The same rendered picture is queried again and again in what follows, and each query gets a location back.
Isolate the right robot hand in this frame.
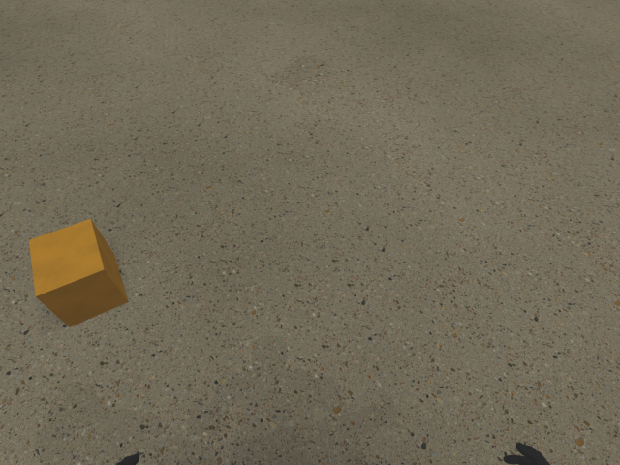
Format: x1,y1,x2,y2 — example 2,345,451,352
503,443,550,465

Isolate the carton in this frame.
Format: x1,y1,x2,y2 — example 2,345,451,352
29,219,128,327

